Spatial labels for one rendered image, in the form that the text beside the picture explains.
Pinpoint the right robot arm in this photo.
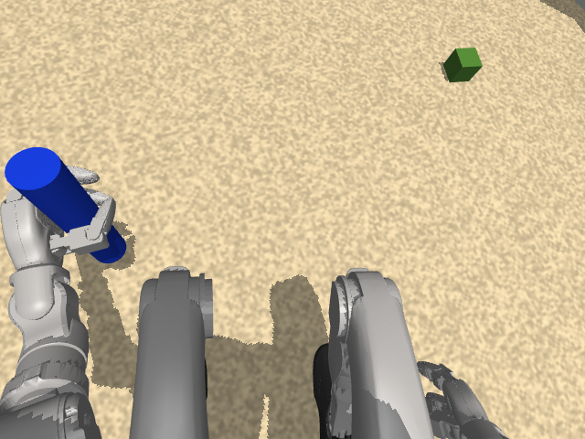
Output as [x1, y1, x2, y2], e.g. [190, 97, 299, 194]
[459, 419, 509, 439]

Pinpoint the left robot arm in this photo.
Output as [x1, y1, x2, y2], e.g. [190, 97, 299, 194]
[0, 263, 102, 439]

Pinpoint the right robot foot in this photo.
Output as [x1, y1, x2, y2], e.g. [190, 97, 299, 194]
[313, 343, 351, 439]

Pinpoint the right robot hand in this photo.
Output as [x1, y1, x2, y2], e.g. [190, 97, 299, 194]
[417, 361, 489, 439]

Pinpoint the left robot hand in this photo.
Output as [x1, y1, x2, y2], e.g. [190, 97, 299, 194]
[0, 165, 116, 271]

